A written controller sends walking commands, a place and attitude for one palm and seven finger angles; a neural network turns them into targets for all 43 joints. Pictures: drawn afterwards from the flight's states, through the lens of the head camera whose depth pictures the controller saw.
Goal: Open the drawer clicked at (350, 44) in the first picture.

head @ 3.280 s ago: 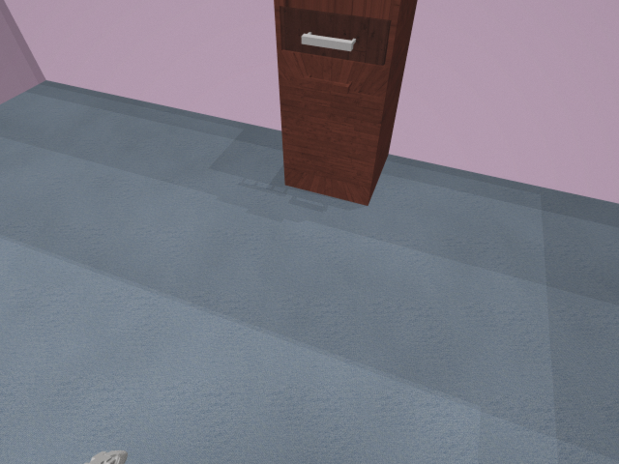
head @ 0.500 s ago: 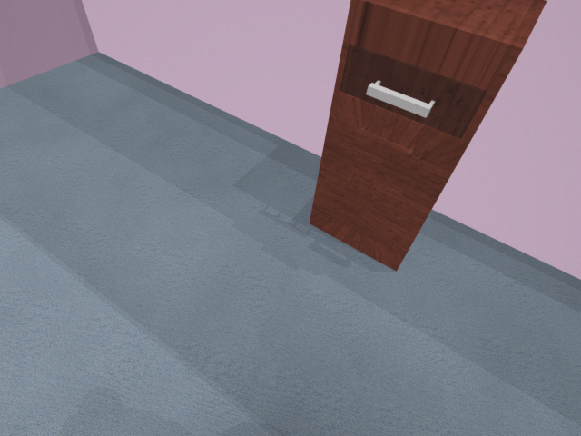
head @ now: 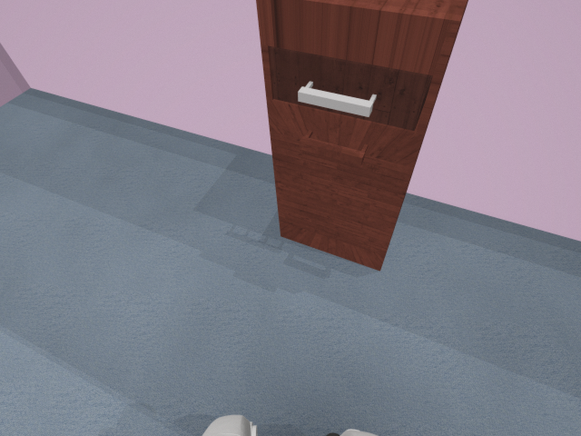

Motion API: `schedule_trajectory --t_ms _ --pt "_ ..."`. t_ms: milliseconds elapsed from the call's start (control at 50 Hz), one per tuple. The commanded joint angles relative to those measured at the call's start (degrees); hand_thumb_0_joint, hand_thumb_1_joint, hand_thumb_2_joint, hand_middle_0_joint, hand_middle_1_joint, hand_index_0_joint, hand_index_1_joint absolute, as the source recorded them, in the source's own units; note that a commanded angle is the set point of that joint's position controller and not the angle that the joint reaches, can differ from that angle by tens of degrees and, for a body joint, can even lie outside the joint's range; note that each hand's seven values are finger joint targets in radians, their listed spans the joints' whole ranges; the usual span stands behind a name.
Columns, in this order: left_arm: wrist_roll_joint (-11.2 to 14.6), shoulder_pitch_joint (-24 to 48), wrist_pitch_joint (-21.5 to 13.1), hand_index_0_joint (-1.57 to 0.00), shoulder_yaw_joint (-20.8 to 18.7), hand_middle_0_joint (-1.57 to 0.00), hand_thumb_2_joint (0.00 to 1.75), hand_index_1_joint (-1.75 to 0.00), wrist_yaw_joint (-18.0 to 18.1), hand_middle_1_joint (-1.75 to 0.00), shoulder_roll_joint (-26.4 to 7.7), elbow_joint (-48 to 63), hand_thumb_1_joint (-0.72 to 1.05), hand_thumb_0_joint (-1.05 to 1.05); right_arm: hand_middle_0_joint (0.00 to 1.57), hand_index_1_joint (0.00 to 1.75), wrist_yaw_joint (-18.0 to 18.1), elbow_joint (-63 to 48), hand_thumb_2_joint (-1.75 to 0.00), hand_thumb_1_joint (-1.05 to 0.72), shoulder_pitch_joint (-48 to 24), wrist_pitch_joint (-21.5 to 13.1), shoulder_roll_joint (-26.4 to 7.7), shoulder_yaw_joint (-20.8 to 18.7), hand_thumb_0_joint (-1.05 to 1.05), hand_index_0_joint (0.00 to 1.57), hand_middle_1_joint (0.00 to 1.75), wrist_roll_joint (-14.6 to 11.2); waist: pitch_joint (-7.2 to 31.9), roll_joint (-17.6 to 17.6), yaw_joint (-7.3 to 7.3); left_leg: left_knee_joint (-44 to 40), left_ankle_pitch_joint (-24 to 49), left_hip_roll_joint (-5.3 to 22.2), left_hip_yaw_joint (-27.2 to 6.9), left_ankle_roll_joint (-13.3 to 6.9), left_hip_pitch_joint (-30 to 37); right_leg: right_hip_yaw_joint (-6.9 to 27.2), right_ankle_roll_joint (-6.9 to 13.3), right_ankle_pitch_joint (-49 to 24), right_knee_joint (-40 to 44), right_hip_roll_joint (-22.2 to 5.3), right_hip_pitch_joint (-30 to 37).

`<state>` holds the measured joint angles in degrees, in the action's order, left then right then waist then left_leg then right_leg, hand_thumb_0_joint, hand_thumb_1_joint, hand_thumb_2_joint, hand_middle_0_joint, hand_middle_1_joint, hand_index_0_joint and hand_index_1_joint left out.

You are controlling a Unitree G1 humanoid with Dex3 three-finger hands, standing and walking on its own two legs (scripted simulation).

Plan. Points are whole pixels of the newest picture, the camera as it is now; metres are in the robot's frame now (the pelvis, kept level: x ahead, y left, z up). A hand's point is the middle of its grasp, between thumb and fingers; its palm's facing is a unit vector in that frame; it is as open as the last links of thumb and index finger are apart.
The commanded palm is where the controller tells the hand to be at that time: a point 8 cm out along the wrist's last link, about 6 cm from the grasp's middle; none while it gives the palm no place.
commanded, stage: turn to face it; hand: left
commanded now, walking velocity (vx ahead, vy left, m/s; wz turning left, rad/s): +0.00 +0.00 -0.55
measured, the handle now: (337, 96) +0.84 -0.07 -0.01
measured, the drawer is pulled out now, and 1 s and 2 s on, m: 0.00 0.00 0.00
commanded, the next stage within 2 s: take the last steps up to it in 0.48 s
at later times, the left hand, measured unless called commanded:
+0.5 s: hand out of the picture +0.13 +0.25 -0.16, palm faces -0.16 -0.96 -0.22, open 7.4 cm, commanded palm none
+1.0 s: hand out of the picture +0.13 +0.17 -0.16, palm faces -0.28 -0.94 -0.21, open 7.3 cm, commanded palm none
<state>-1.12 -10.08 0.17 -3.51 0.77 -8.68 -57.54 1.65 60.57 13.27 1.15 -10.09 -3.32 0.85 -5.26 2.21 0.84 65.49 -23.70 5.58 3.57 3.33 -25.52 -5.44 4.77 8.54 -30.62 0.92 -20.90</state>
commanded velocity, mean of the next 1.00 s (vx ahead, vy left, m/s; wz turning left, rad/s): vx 0.13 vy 0.00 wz -0.22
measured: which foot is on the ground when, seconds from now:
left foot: up 0.00-0.26, down 0.28-0.68, up 0.70-1.00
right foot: down 0.00-0.30, up 0.32-0.66, down 0.68-1.00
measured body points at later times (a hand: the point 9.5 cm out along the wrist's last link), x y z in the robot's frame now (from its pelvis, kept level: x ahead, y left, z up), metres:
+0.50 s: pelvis +0.03 +0.05 +0.01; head +0.06 +0.06 +0.46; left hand +0.14 +0.30 -0.14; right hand +0.03 -0.20 -0.12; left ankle +0.04 +0.16 -0.73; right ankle -0.01 -0.08 -0.66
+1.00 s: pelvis +0.07 +0.00 +0.01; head +0.08 -0.01 +0.46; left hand +0.15 +0.22 -0.14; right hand +0.02 -0.23 -0.14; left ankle +0.17 +0.11 -0.69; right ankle -0.02 -0.07 -0.73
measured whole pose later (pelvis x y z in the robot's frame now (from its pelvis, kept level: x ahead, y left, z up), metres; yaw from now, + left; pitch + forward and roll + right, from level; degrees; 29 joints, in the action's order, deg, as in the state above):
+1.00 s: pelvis +0.07 +0.00 +0.01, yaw -19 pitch -1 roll +0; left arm -1.6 -18.2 -2.0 -2.5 0.1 -9.2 -61.9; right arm -0.9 60.2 14.9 0.6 -10.8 -3.6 1.2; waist -1.2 1.2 0.3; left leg 46.2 -17.7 6.2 5.5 2.5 -25.6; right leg -3.8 1.8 17.7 -21.8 0.3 -3.3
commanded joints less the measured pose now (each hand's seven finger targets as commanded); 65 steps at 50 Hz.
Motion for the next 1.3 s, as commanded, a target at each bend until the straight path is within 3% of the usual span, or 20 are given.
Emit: schedule_trajectory --t_ms 0,220,240,280,300,340,380,560,620,640,660,680,780,960,1040,1060,1100,1120,1180,1280 --pt "-0.26 -1.90 -0.39 -0.20 -2.53 -0.20 0.90 -0.30 0.27 -0.30 -11.30 3.78 0.90 0.00 0.20 0.30 -0.38 -3.78 -0.90 -0.90 3.72 0.22 -4.03 -0.70 0.00 0.20 0.30 0.54 7.27 -7.32 -0.54 -5.65 2.37 0.41 -1.38 0.52 -0.02 18.83 4.52 5.11 17.17 -14.18 2.51" --pt "-0.13 -0.57 1.58 -0.20 -3.38 -0.20 0.90 -0.30 -0.39 -0.30 -13.64 7.48 0.90 0.00 0.20 0.30 0.33 -8.49 -0.90 -0.90 2.87 -1.21 -6.16 -0.45 0.00 0.20 0.30 -0.58 8.35 -10.31 0.03 -37.75 6.00 -4.36 -0.69 -1.51 15.65 25.06 2.39 5.16 12.45 -9.90 0.41" --pt "0.20 0.27 1.72 -0.20 -2.95 -0.20 0.90 -0.30 -0.53 -0.30 -12.29 8.15 0.90 0.00 0.20 0.30 0.63 -8.11 -0.90 -0.90 5.24 -1.64 -7.57 -0.65 0.00 0.20 0.30 -0.57 8.50 -7.27 1.33 -43.88 7.02 -1.95 -2.22 -2.44 21.69 21.99 -0.20 8.66 9.59 -7.03 -4.02" --pt "0.42 -0.27 1.89 -0.20 -2.34 -0.20 0.90 -0.30 -1.31 -0.30 -8.66 10.44 0.90 0.00 0.20 0.30 0.72 -11.15 -0.90 -0.90 1.93 -1.32 -15.42 -1.75 0.00 0.20 0.30 0.55 3.13 14.23 0.51 -56.35 0.29 20.49 -25.04 -11.50 17.66 6.93 -5.95 21.10 -15.58 2.87 -15.95" --pt "-0.53 0.56 2.49 -0.20 -2.84 -0.20 0.90 -0.30 -1.08 -0.30 -10.50 9.74 0.90 0.00 0.20 0.30 0.67 -11.58 -0.90 -0.90 -1.14 -1.39 -14.40 -1.51 0.00 0.20 0.30 0.62 2.21 14.23 0.06 -55.77 4.34 21.42 -25.24 -12.98 11.29 9.84 -6.24 21.55 -24.35 -0.29 -14.07" --pt "-0.66 -3.27 2.55 -0.20 -3.40 -0.20 0.90 -0.30 -1.90 -0.30 -10.10 7.55 0.90 0.00 0.20 0.30 0.90 -12.69 -0.90 -0.90 -6.04 -1.70 -10.98 -0.33 0.00 0.20 0.30 0.83 1.99 4.16 -3.40 -52.48 13.39 13.49 -12.65 -11.46 10.11 7.95 -6.94 14.99 -34.68 -0.36 -11.53" --pt "-0.37 -4.57 2.65 -0.20 -2.63 -0.20 0.90 -0.30 -1.95 -0.30 -8.82 6.55 0.90 0.00 0.20 0.30 0.87 -11.88 -0.90 -0.90 -4.74 -2.13 -10.06 -0.14 0.00 0.20 0.30 0.63 3.87 5.66 -2.94 -49.32 25.37 9.50 -4.97 -10.10 15.15 6.31 -7.79 12.39 -35.29 -0.92 -11.76" --pt "0.21 2.10 1.91 -0.20 -0.47 -0.20 0.90 -0.30 -1.37 -0.30 -6.27 6.52 0.90 0.00 0.20 0.30 0.53 -5.20 -0.90 -0.90 5.64 -1.46 -12.06 -1.62 0.00 0.20 0.30 0.66 6.48 9.95 2.01 -41.98 46.48 12.56 -2.67 -11.20 24.94 0.76 -6.69 16.99 -10.26 -1.70 -2.30" --pt "0.02 -2.77 0.82 -0.20 -0.60 -0.20 0.90 -0.30 -1.58 -0.30 -6.96 4.11 0.90 0.00 0.20 0.30 0.17 -4.24 -0.90 -0.90 5.31 -1.45 -11.61 -1.42 0.00 0.20 0.30 0.51 8.65 6.80 -0.58 -38.09 29.11 11.26 -1.63 -7.99 19.09 -0.74 -5.33 7.20 5.46 -1.14 10.52" --pt "-0.20 -6.03 0.20 -0.20 -1.07 -0.20 0.90 -0.30 -1.37 -0.30 -9.21 2.63 0.90 0.00 0.20 0.30 -0.14 -4.31 -0.90 -0.90 5.08 -1.76 -9.96 -1.11 0.00 0.20 0.30 0.04 9.96 1.94 -2.11 -32.34 20.15 9.18 0.62 -5.37 11.26 3.93 -3.53 3.09 10.00 -5.11 20.69" --pt "-0.59 -10.23 -0.53 -0.20 -2.03 -0.20 0.90 -0.30 -0.67 -0.30 -14.59 0.87 0.90 0.00 0.20 0.30 -0.54 -5.87 -0.90 -0.90 3.69 -2.08 -5.55 0.09 0.00 0.20 0.30 -0.44 10.55 -14.52 -3.93 -20.82 -0.83 2.35 7.97 -1.75 -3.89 19.89 1.44 -2.19 13.55 -18.72 30.62" --pt "0.13 -13.79 -0.54 -0.20 -2.28 -0.20 0.90 -0.30 -0.21 -0.30 -16.10 -0.01 0.90 0.00 0.20 0.30 -0.45 -7.93 -0.90 -0.90 -2.01 -1.58 -6.12 0.41 0.00 0.20 0.30 0.10 7.73 -18.74 -7.07 -12.25 -13.39 -0.25 2.74 -1.04 -9.88 27.17 7.07 -3.07 16.14 -23.65 26.35" --pt "-0.13 -6.65 -2.15 -0.20 -0.46 -0.20 0.90 -0.30 0.17 -0.30 -9.40 0.53 0.90 0.00 0.20 0.30 -1.91 -3.94 -0.90 -0.90 0.75 -1.53 -4.73 -0.33 0.00 0.20 0.30 0.92 -0.15 -9.24 -1.31 -6.01 2.27 2.02 0.06 -0.65 -8.10 14.92 5.33 4.42 18.19 -16.13 13.24" --pt "-0.36 -11.02 -3.42 -0.20 -0.66 -0.20 0.90 -0.30 -0.15 -0.30 -10.38 -3.09 0.90 0.00 0.20 0.30 -3.02 -5.48 -0.90 -0.90 -3.74 -2.83 -3.26 -0.26 0.00 0.20 0.30 0.36 -1.99 -9.73 -2.45 -23.59 5.78 0.67 2.14 -1.52 -2.97 13.71 5.44 4.79 18.95 -16.08 13.52" --pt "-0.04 -10.69 -3.12 -0.20 -0.72 -0.20 0.90 -0.30 -0.20 -0.30 -9.64 -4.29 0.90 0.00 0.20 0.30 -2.44 -3.17 -0.90 -0.90 2.26 -3.88 -3.80 -0.19 0.00 0.20 0.30 0.42 -0.57 -7.25 0.91 -35.36 10.48 -2.29 5.28 -2.76 12.88 10.17 2.81 1.70 10.93 -12.88 8.21" --pt "0.18 -10.91 -2.96 -0.20 -0.42 -0.20 0.90 -0.30 -0.40 -0.30 -8.31 -4.18 0.90 0.00 0.20 0.30 -1.84 -1.16 -0.90 -0.90 8.07 -4.40 -5.70 -0.52 0.00 0.20 0.30 0.61 2.19 -2.06 3.20 -38.93 10.10 -1.58 3.37 -3.69 22.75 7.63 1.26 -1.33 1.62 -9.74 3.82" --pt "0.49 -9.73 -3.09 -0.20 0.40 -0.20 0.90 -0.30 -0.96 -0.30 -4.13 -0.77 0.90 0.00 0.20 0.30 -0.84 1.21 -0.90 -0.90 20.42 -4.26 -15.07 -2.31 0.00 0.20 0.30 1.08 7.94 16.08 6.05 -51.19 6.03 20.57 -26.80 -13.27 32.63 0.13 -2.84 23.98 -29.26 0.01 -11.32" --pt "-0.06 -7.49 -2.80 -0.20 0.17 -0.20 0.90 -0.30 -0.60 -0.30 -5.16 -0.55 0.90 0.00 0.20 0.30 -0.43 1.33 -0.90 -0.90 17.93 -4.11 -13.17 -1.82 0.00 0.20 0.30 0.93 6.00 12.59 5.72 -54.58 -1.79 20.85 -27.19 -13.66 27.50 4.42 -2.16 23.97 -36.59 -2.30 -13.55" --pt "-0.50 -6.26 -2.38 -0.20 -0.08 -0.20 0.90 -0.30 -1.66 -0.30 -3.73 -1.89 0.90 0.00 0.20 0.30 -0.06 -0.98 -0.90 -0.90 8.44 -5.03 -5.85 0.25 0.00 0.20 0.30 0.61 -1.49 3.46 1.39 -56.51 3.70 14.76 -14.51 -11.82 15.86 5.39 -2.91 11.91 -37.04 -7.44 -12.87" --pt "-0.40 -8.65 -0.81 -0.20 0.43 -0.20 0.90 -0.30 -1.52 -0.30 -1.22 -2.24 0.90 0.00 0.20 0.30 0.01 -0.34 -0.90 -0.90 7.27 -5.48 -5.39 0.20 0.00 0.20 0.30 0.24 0.61 3.33 -1.14 -55.66 16.95 11.32 -3.77 -12.56 14.69 2.28 -5.09 8.88 -23.66 -8.10 -7.53"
